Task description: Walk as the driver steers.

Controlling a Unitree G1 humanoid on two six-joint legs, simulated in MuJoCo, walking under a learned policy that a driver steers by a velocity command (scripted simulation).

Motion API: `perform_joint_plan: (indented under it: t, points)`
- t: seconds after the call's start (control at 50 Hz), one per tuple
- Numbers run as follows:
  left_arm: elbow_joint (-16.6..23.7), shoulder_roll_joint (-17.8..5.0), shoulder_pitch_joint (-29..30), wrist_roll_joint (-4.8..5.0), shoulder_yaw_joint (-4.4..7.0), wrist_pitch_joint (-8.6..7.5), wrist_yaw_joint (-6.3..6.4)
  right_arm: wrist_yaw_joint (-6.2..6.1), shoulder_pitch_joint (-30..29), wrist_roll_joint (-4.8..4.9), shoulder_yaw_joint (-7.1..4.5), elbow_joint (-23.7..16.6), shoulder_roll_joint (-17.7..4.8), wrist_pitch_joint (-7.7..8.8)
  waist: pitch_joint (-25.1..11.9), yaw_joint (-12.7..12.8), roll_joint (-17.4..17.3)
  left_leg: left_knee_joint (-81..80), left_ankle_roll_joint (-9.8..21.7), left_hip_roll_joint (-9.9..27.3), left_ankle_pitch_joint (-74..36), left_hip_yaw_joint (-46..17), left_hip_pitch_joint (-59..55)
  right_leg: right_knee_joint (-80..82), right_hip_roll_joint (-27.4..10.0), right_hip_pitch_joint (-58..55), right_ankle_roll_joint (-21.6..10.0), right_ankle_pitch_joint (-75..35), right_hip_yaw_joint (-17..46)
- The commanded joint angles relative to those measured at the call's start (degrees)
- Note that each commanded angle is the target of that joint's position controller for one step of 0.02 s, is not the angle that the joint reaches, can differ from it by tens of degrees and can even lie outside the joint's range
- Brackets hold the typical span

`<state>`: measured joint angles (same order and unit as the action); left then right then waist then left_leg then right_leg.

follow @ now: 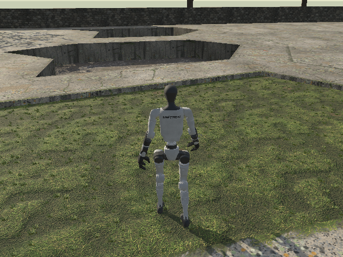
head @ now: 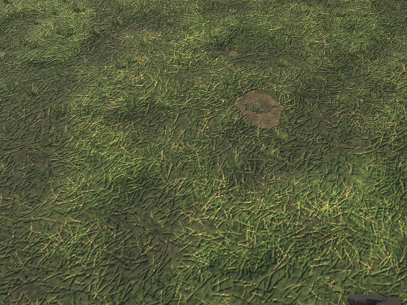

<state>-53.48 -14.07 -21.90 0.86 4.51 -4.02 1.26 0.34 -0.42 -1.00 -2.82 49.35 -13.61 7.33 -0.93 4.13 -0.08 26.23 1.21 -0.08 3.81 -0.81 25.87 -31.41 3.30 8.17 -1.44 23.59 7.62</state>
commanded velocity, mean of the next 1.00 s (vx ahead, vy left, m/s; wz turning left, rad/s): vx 0.20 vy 0.00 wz -0.04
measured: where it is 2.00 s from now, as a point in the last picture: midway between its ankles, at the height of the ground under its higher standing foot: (230, 244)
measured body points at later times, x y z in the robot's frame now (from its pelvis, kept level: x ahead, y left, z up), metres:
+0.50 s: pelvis +0.10 +0.01 +0.01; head +0.11 +0.00 +0.46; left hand +0.21 +0.26 -0.12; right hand +0.17 -0.24 -0.14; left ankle +0.10 +0.11 -0.73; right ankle +0.12 -0.13 -0.73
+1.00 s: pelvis +0.22 -0.04 +0.01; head +0.23 -0.06 +0.46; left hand +0.24 +0.22 -0.12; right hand +0.27 -0.31 -0.13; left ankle +0.17 +0.10 -0.64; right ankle +0.17 -0.13 -0.73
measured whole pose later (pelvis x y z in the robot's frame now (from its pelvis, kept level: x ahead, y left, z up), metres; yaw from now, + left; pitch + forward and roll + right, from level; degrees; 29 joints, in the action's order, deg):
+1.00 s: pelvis +0.22 -0.04 +0.01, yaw -2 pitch +1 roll +1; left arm -59.3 -11.8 -18.7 0.6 3.4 -6.4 -0.9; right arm 0.1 14.2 2.1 -3.7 57.1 -14.6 4.9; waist -0.3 1.1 -1.2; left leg 63.1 3.0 1.7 20.1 0.1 25.1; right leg -24.4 1.0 8.1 -2.5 16.7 -2.2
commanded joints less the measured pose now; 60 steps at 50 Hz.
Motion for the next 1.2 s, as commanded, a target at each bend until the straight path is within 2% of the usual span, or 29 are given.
perform_joint_plan:
  t: [0.02, 0.04, 0.08, 0.12, 0.18, 0.24, 0.3, 0.34, 0.36, 0.38, 0.4, 0.42, 0.46, 0.56, 0.6, 0.64, 0.7, 0.74, 0.76, 0.82, 0.86, 0.88, 0.9, 0.92, 0.94, 1.0, 1.04, 1.12, 1.2]
  points:
    - [2.1, -1.1, -9.5, 0.14, -0.94, -1.35, 0.14, 0.45, 21.4, 0.38, -3.71, 3.1, -12.8, -0.58, -21.3, -7.3, -17.7, -1.4, 18.5, 25.5, -32.7, -31.2, -45.0, -35.3, 2.1, 28.0, 1.4, 13.2, 0.2]
    - [1.8, -6.5, -6.9, 0.80, 0.40, -1.09, 0.16, 0.70, 18.8, 1.24, -2.74, 2.2, -9.4, -0.97, -16.2, -7.3, -9.8, -2.9, 16.8, 23.5, -25.1, -29.4, -39.0, -41.2, -0.5, 31.1, 1.6, 11.8, 3.2]
    - [3.2, -6.4, 1.1, 0.15, 0.73, 0.43, 0.64, 0.86, 9.4, 0.47, -1.00, 0.1, -5.4, -1.38, -7.1, -5.0, -2.4, -5.7, 13.4, 18.4, -25.9, -17.4, -24.2, -38.2, -4.7, 29.9, 2.0, 5.0, 0.1]
    - [3.6, -3.7, 1.6, -0.73, 0.59, 1.70, 1.05, 0.81, 5.9, -0.29, -0.16, 0.6, -3.3, -1.45, -5.1, -2.1, -4.4, -8.3, 11.5, 14.2, -28.3, -11.0, -14.8, -28.7, -7.8, 21.5, 2.5, 0.2, -1.8]
    - [3.6, -0.7, 2.4, -0.60, -0.21, 1.97, 1.34, -0.01, 6.4, -0.68, -0.60, 2.2, -5.5, -1.89, -6.4, -1.4, -7.0, -8.5, 11.7, 11.4, -36.0, -4.9, -12.0, -15.9, -6.6, 13.9, 3.5, -4.7, -4.6]
    - [3.3, -1.7, 4.8, -0.39, -0.24, 2.78, 1.47, -0.56, 7.9, 0.14, -0.80, 3.5, -7.0, -2.72, -8.2, -2.2, -6.7, -8.8, 11.6, 11.7, -31.8, -4.6, -13.1, -8.3, -5.7, 9.4, 3.9, -10.7, -5.4]
    - [2.9, -2.4, 6.8, -0.58, -0.10, 3.73, 1.43, -0.69, 7.6, 0.80, -0.34, 4.2, -6.2, -3.68, -5.7, -1.9, -5.9, -9.3, 10.1, 10.9, -14.3, -5.3, -10.8, 0.4, -5.6, 4.6, 2.8, -15.0, -6.0]
    - [2.9, -3.6, 8.2, -1.60, 0.12, 3.99, 1.48, -0.55, 10.0, 1.26, 0.11, 5.2, -5.0, -3.97, -3.0, -2.1, -3.9, -9.0, 6.5, 8.2, 1.4, -5.8, -8.5, 7.2, -7.0, 0.5, 1.0, -21.2, -4.5]
    - [3.0, -5.3, 8.0, -1.81, 0.34, 4.07, 1.63, -0.45, 11.2, 0.65, 0.32, 5.4, -4.4, -3.94, -2.5, -2.9, -2.0, -7.8, 4.6, 6.4, 8.1, -5.3, -6.7, 7.0, -9.8, -2.0, -0.2, -25.9, -2.3]
    - [2.9, -8.3, 9.0, -1.07, 0.97, 4.29, 1.81, -0.24, 14.9, 0.27, 0.01, 6.0, -4.4, -3.82, -1.7, -6.2, 3.4, -7.6, 3.1, 2.8, 13.7, -3.2, -3.7, 4.7, -11.0, -3.8, -1.7, -27.7, -2.0]
    - [1.9, -7.0, 9.6, -0.45, 1.09, 4.34, 1.46, -0.62, 14.8, 0.40, 0.17, 6.2, -3.6, -4.27, -0.7, -5.7, 6.3, -7.0, 2.0, 0.6, 13.8, 0.0, -6.3, 5.6, -9.5, 0.8, -2.0, -18.5, -2.5]
    - [1.7, -4.7, 10.0, -0.60, 0.66, 4.10, 1.19, -1.02, 13.0, 0.57, 0.09, 6.1, -4.2, -4.77, 1.1, -4.7, 5.2, -5.6, 1.3, 0.4, 12.7, 0.9, -7.9, 6.9, -8.5, 3.8, -1.4, -15.3, -2.5]
    - [1.1, -3.7, 11.1, -1.10, 0.27, 3.27, 0.96, -1.70, 12.3, 0.60, 0.12, 6.1, -3.8, -5.70, 1.7, -4.9, 4.9, -4.1, 1.3, 0.7, 8.9, 1.0, -9.5, 7.1, -7.9, 5.1, -0.3, -18.2, -3.0]
    - [-1.1, -4.0, 11.0, -0.74, 0.23, 2.42, 0.98, -1.87, 12.8, 0.74, -0.13, 6.8, -4.1, -6.16, -0.8, -4.8, 3.1, -1.7, 1.5, 1.4, 1.7, 1.0, -12.9, 4.7, -7.3, 3.2, -0.3, -25.3, -3.7]
    - [-2.7, -4.1, 9.3, -0.28, 0.36, 2.69, 1.05, -1.80, 14.1, 1.18, -0.33, 7.9, -4.0, -6.45, -1.0, -4.8, 2.5, -1.0, 2.1, 0.0, 13.8, 2.3, -12.4, 4.3, -5.9, 3.5, -1.1, -11.9, -4.8]
    - [-2.9, -4.6, 8.9, 0.37, 0.52, 2.51, 1.11, -1.80, 14.2, 1.98, -0.78, 7.8, -5.0, -6.35, 3.3, -4.6, 0.6, -1.5, 4.1, 0.8, 29.2, 0.4, -8.8, 3.9, -5.3, 8.1, -2.9, 6.1, -4.5]
    - [-1.7, -3.0, 11.4, 0.97, -0.03, -0.08, 0.74, -1.67, 18.2, 2.78, -1.16, 8.2, -6.1, -4.12, 8.6, -6.4, -3.1, -5.5, 8.3, 6.7, 35.6, -9.0, -11.9, -0.6, -4.9, 18.1, -3.8, 8.2, -5.1]
    - [0.0, -1.1, 14.4, 0.90, -0.52, -1.94, -0.30, -1.32, 21.9, 2.81, -2.23, 9.3, -9.6, -2.83, 8.2, -7.1, -9.7, -11.0, 13.2, 16.3, 32.2, -23.0, -19.5, -10.2, -3.5, 25.3, -3.2, -0.8, -9.1]
    - [0.6, -1.5, 15.9, 0.78, -0.50, -2.47, -0.80, -1.17, 22.1, 2.67, -2.25, 9.3, -9.6, -2.41, 8.4, -7.1, -9.7, -11.2, 14.6, 19.0, 26.7, -26.4, -20.8, -11.7, -4.2, 27.2, -3.7, -1.1, -8.8]
    - [-0.8, -1.2, 12.5, 1.11, -0.54, -2.94, -1.89, -0.62, 18.8, 2.94, -2.06, 7.9, -8.8, -2.27, 6.1, -4.0, -8.2, -8.2, 12.1, 18.2, 11.2, -20.0, -20.4, -5.5, -5.1, 20.6, -5.0, 0.9, -9.3]
    - [-5.7, -4.2, 0.9, 0.93, 1.14, -2.38, -1.67, -0.63, 11.6, 3.30, -2.03, 5.2, -9.1, -2.97, 3.1, 2.1, -4.5, -0.7, 6.1, 9.9, 3.8, -7.9, -5.5, 4.6, -4.0, -4.1, -5.7, -9.3, -7.7]
    - [-7.5, -9.5, -7.5, 0.68, 2.80, -2.18, -1.29, -0.84, 8.3, 2.94, -1.36, 3.0, -6.5, -2.65, 1.3, 5.0, 7.8, 18.8, 1.2, 1.9, 1.4, 2.4, 4.4, 12.9, -13.5, -13.6, -9.7, -7.9, 8.9]
    - [-8.4, -12.2, -12.5, 0.17, 3.00, -2.35, -1.92, -1.09, 9.6, 2.44, -0.67, 1.9, -3.5, -1.68, -1.4, 5.0, 18.8, 34.4, -0.4, -3.3, 23.8, 1.8, 16.4, 19.1, -24.4, -22.5, -16.1, -13.6, 29.5]
    - [-7.3, -7.1, -8.5, -0.44, 1.16, -2.72, -1.87, -0.80, 10.1, 2.79, -1.24, 2.4, -5.5, -1.15, 0.8, 2.2, 10.6, 42.4, 0.8, 0.2, 26.6, -3.2, 21.6, 16.9, -25.2, -21.5, -15.5, -16.5, 27.1]
    - [-6.1, -4.4, -4.7, -0.47, 0.29, -2.92, -1.93, -0.26, 11.2, 3.54, -1.30, 3.1, -5.5, -0.89, 2.3, 0.2, 7.2, 43.8, 2.2, 2.5, 21.7, -3.9, 22.3, 16.2, -22.9, -19.3, -13.1, -19.4, 19.7]
    - [-4.7, -2.8, -0.2, -0.45, -0.99, -2.40, -2.11, 0.00, 9.6, 2.91, -2.02, 3.4, -5.1, -1.46, 4.2, -2.2, 4.3, 36.3, 2.6, 6.5, 11.3, -1.2, 18.8, 19.5, -17.9, -13.0, -9.0, -27.3, 6.8]
    - [-5.2, -3.6, -2.1, -0.77, -1.06, -1.91, -1.65, 0.36, 8.6, 2.46, -1.84, 3.1, -3.3, -2.22, 4.0, -2.4, 5.0, 32.3, 1.3, 6.1, 7.7, 0.6, 17.2, 21.0, -16.5, -11.4, -9.1, -30.8, 3.1]
    - [-4.9, -6.2, -2.1, -1.10, -0.81, -1.52, -0.42, 0.47, -1.0, 2.24, -1.00, -0.4, -1.6, -2.76, 7.0, -1.3, 4.6, 16.7, -0.3, 4.7, -1.4, 2.3, 14.7, 24.4, -14.8, -6.0, -8.7, -29.8, -1.6]
    - [-6.1, -6.6, -4.9, -0.33, -0.43, -1.67, -0.21, 1.32, -7.4, 2.62, -0.50, -2.5, -2.2, -2.75, 9.1, 0.0, 5.3, 8.1, 0.5, 3.3, -6.8, 3.1, 10.9, 26.2, -15.8, -5.8, -8.8, -26.8, -3.6]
